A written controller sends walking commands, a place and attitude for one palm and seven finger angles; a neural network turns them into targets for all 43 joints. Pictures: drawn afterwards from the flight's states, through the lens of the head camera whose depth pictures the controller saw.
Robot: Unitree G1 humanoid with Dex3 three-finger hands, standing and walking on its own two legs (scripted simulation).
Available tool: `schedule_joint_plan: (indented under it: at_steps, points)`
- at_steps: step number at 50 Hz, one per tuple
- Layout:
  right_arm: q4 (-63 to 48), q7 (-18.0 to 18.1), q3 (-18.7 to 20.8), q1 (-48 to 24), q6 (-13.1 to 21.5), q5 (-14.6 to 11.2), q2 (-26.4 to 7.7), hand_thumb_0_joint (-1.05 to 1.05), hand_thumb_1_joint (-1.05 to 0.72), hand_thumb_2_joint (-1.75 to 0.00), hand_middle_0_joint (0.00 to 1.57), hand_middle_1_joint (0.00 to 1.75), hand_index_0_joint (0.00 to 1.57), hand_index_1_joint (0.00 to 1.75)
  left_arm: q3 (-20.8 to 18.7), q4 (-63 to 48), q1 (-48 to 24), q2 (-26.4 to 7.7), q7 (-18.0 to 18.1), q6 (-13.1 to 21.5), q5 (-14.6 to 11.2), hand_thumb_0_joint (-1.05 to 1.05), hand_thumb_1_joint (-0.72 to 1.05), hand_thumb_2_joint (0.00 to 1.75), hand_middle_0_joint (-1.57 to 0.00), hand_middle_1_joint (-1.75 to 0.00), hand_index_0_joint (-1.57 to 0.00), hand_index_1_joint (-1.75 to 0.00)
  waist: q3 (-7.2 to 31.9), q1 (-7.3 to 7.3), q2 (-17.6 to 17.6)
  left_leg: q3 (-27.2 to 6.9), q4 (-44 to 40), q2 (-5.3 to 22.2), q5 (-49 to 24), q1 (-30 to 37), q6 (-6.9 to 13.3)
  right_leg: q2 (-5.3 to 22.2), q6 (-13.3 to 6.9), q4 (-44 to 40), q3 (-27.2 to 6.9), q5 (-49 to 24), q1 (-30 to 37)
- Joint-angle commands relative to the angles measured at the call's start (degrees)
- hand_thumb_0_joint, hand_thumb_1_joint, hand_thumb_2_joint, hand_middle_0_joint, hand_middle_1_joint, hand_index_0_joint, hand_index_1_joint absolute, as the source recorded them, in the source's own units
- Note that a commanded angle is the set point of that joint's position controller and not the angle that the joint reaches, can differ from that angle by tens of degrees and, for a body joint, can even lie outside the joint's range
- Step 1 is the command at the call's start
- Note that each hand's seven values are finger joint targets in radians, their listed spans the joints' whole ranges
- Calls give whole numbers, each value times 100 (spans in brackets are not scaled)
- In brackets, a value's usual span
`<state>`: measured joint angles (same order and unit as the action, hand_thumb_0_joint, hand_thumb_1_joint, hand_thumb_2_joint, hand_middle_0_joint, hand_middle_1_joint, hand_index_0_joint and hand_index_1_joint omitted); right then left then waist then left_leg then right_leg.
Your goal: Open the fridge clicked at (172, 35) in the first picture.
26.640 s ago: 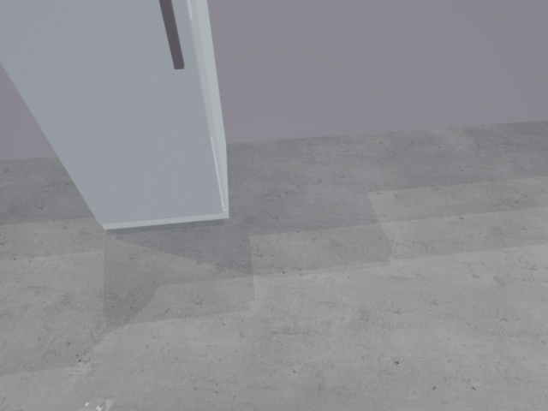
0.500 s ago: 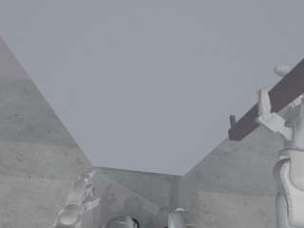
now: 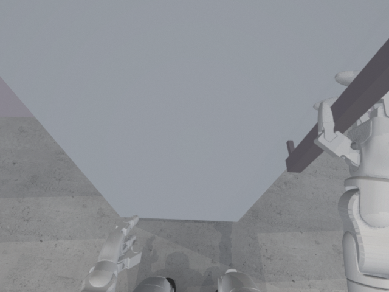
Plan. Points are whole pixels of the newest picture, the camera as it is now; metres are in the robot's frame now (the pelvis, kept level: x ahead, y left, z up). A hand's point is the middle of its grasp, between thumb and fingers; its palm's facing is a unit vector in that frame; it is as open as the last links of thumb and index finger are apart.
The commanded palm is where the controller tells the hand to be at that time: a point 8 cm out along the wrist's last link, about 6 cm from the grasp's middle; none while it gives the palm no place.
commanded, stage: walk backward, drawing the door open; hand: right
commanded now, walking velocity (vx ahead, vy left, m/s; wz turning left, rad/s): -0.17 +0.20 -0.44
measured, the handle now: (339, 100) +0.38 -0.16 +0.21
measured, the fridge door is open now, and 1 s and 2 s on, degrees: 4 42 75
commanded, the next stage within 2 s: stop walking and hold the door back in 1.60 s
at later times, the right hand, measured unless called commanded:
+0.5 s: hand (324, 233) +0.20 -0.11 +0.19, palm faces +0.33 +0.93 -0.18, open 7.1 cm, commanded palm +0.15 -0.15 +0.20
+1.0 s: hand out of the picture +0.05 -0.01 +0.19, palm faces +0.66 +0.73 -0.19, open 7.2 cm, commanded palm -0.01 -0.03 +0.19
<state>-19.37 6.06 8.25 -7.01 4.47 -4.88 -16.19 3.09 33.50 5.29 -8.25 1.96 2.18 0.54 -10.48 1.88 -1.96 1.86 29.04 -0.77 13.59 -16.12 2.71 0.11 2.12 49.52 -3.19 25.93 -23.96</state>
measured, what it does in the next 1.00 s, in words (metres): steps to the left, turning right: right foot, then left foot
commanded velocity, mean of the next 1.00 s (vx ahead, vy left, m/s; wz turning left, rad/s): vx -0.17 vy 0.26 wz -0.57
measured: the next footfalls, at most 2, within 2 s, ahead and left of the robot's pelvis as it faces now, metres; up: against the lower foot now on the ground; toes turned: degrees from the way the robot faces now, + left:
right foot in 0.18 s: -0.01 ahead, -0.13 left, +0.00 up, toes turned -9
left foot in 0.44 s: +0.03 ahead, +0.18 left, +0.00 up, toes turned -14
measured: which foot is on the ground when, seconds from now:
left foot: down 0.00-0.20, up 0.22-0.42, down 0.44-0.70, up 0.72-1.00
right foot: up 0.00-0.16, down 0.18-0.46, up 0.48-0.68, down 0.70-1.00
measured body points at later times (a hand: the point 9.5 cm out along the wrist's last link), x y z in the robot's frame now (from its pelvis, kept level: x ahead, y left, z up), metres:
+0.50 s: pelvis -0.07 +0.09 -0.01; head +0.00 +0.09 +0.44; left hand +0.16 +0.23 -0.12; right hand +0.17 -0.16 +0.20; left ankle -0.01 +0.19 -0.74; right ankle -0.05 -0.10 -0.73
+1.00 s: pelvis -0.09 +0.26 -0.01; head -0.06 +0.24 +0.44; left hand +0.17 +0.31 -0.10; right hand +0.00 -0.05 +0.20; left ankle +0.01 +0.38 -0.73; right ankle -0.13 +0.05 -0.74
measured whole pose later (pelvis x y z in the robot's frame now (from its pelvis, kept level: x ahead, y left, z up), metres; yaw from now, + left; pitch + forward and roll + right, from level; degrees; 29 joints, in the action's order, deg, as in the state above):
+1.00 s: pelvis -0.09 +0.26 -0.01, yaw -35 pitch -2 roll +2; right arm -31.3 5.1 3.6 8.3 3.8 -4.2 -15.6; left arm 1.0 34.3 9.4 -7.3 1.9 5.6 0.1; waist -6.0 -0.8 -2.8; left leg 0.2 35.1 0.6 19.4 -15.4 -3.0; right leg 7.8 5.6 27.8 -7.3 7.8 -19.3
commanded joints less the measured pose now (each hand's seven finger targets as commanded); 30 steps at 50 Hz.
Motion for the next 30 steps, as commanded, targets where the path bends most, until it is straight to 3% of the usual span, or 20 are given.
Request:
schedule_joint_plan:
  at_steps: [1, 5, 7, 8, 9, 10, 11, 12, 13, 14, 16, 20, 21, 22, 23, 24, 25, 26, 28, 30]
  points:
    - [-1979, 193, 790, -1120, 808, 176, -973, 0, -90, -90, 45, 140, 45, 140, -133, -882, -495, -452, 249, 328, 62, 0, 90, 90, -20, -30, -20, -30, 2923, -274, 930, -649, 47, 1922, -5782, 2197, 678, -11, -90, 462, 173, 494, -311]
    - [-2338, 183, 433, -1231, 832, 175, -710, 0, -90, -90, 45, 140, 45, 140, -228, -863, -336, -528, 308, 284, 90, 0, 90, 90, -20, -30, -20, -30, 3045, -224, 910, -176, 140, 1606, -4819, 2044, 490, -31, -89, -1233, 635, -582, 331]
    - [-2409, 143, 123, -1354, 817, 147, -504, 0, -90, -90, 45, 140, 45, 140, -367, -874, -111, -646, 316, 255, 49, 0, 90, 90, -20, -30, -20, -30, 3156, -97, 675, 77, 430, 1342, -3993, 1574, 166, 210, -147, -2360, 560, -1880, 1392]
    - [-2528, 117, -77, -1430, 793, 99, -442, 0, -90, -90, 45, 140, 45, 140, -469, -940, -118, -815, 318, 230, -18, 0, 90, 90, -20, -30, -20, -30, 3161, -25, 101, 379, 893, 892, -2765, 674, -193, 965, -430, -2636, -239, -3909, 2319]
    - [-2575, 65, -227, -1521, 820, 57, -297, 0, -90, -90, 45, 140, 45, 140, -520, -1006, -132, -925, 224, 255, -64, 0, 90, 90, -20, -30, -20, -30, 3182, -92, -1031, 302, 1564, 213, -184, -494, -525, 2082, -1061, -2616, -1631, -6835, 3231]
    - [-2526, -29, -371, -1807, 837, 165, -239, 0, -90, -90, 45, 140, 45, 140, -484, -919, -79, -782, 53, 287, -61, 0, 90, 90, -20, -30, -20, -30, 2928, -120, -941, -81, 1940, 18, 1758, -1113, -479, 2340, -1331, -2513, -1923, -8161, 3663]
    - [-2648, -97, -323, -1870, 817, 319, -317, 0, -90, -90, 45, 140, 45, 140, -461, -823, -210, -728, -4, 369, 37, 0, 90, 90, -20, -30, -20, -30, 2611, -71, -1474, -282, 2242, 107, 1916, -1411, -463, 2360, -1360, -2540, -2192, -7720, 3211]
    - [-2647, -89, -157, -1711, 790, 360, -472, 0, -90, -90, 45, 140, 45, 140, -507, -705, -205, -774, -29, 425, 59, 0, 90, 90, -20, -30, -20, -30, 2476, -95, -1469, -441, 2241, 177, 1481, -1350, -462, 2267, -1322, -2475, -2021, -7210, 2986]
    - [-2851, -64, -93, -1801, 809, 365, -542, 0, -90, -90, 45, 140, 45, 140, -571, -639, -188, -776, -43, 453, 46, 0, 90, 90, -20, -30, -20, -30, 2624, -122, -1254, -453, 2024, 142, 1187, -1188, -438, 2139, -1269, -2331, -1904, -6921, 3035]
    - [-2578, -94, -260, -1575, 746, 372, -356, 0, -90, -90, 45, 140, 45, 140, -628, -575, -256, -811, -71, 479, 0, 0, 90, 90, -20, -30, -20, -30, 2575, -142, -1103, -456, 1824, 130, 896, -1019, -444, 2005, -1112, -2266, -1558, -6458, 2901]
    - [-2482, -142, -367, -1415, 651, 283, -217, 0, -90, -90, 45, 140, 45, 140, -673, -598, -224, -828, -61, 518, -34, 0, 90, 90, -20, -30, -20, -30, 2604, -121, -1123, -380, 1302, 78, 758, -324, -475, 1803, -935, -2411, -1249, -5305, 2348]
    - [-2519, -120, -226, -1210, 622, 182, -312, 0, -90, -90, 45, 140, 45, 140, -587, -651, -333, -806, 28, 527, -84, 0, 90, 90, -20, -30, -20, -30, 2520, -153, -1021, -178, -197, -8, 63, 993, -583, 1442, -779, -2380, -1222, -3786, 1289]
    - [-2530, -125, -167, -1162, 623, 182, -381, 0, -90, -90, 45, 140, 45, 140, -560, -670, -343, -777, 39, 507, -115, 0, 90, 90, -20, -30, -20, -30, 2484, -155, -650, -126, -732, 97, -481, 1356, -597, 1138, -616, -2215, -986, -3141, 953]
    - [-2579, -108, -42, -1134, 624, 215, -571, 0, -90, -90, 45, 140, 45, 140, -519, -679, -303, -655, 48, 462, -158, 0, 90, 90, -20, -30, -20, -30, 2488, -95, 262, -349, -1102, 612, -1280, 1331, -442, 517, -305, -1566, -215, -2291, 776]
    - [-2577, -67, 172, -982, 600, 223, -863, 0, -90, -90, 45, 140, 45, 140, -500, -680, -419, -558, 67, 442, -147, 0, 90, 90, -20, -30, -20, -30, 2391, -89, 1149, -803, -1102, 1442, -1801, 993, -25, 64, -63, -708, 392, -545, 411]
    - [-2575, -61, 359, -616, 502, 140, -823, 0, -90, -90, 45, 140, 45, 140, -634, -675, -394, -664, 138, 411, -134, 0, 90, 90, -20, -30, -20, -30, 2611, -288, 1975, -1151, -1186, 1981, -1262, 773, 491, -140, -56, 742, 326, 518, 193]
    - [-2699, -68, 335, -402, 459, 171, -714, 0, -90, -90, 45, 140, 45, 140, -581, -759, -549, -611, 197, 400, -88, 0, 90, 90, -20, -30, -20, -30, 2467, -361, 1715, -1212, -1036, 2117, -1475, 672, 759, -27, -94, 1648, 187, 845, -149]
    - [-2824, -94, 165, -283, 489, 210, -495, 0, -90, -90, 45, 140, 45, 140, -453, -717, -569, -449, 238, 378, 5, 0, 90, 90, -20, -30, -20, -30, 2361, -298, 1278, -712, -685, 2009, -2261, 1089, 855, 111, -35, 1727, 281, 834, -526]
    - [-2849, -90, 71, -104, 537, 213, -382, 0, -90, -90, 45, 140, 45, 140, -364, -709, -577, -394, 295, 356, 65, 0, 90, 90, -20, -30, -20, -30, 2399, -271, 1041, -126, -302, 1881, -3345, 1448, 782, 190, 11, 816, 606, 818, -418]
    - [-3164, -97, 36, -260, 618, 224, -388, 0, -90, -90, 45, 140, 45, 140, -338, -805, -474, -379, 345, 375, 122, 0, 90, 90, -20, -30, -20, -30, 2536, -228, 1208, 139, -172, 1711, -3572, 1503, 660, 95, -15, -164, 986, 461, -81]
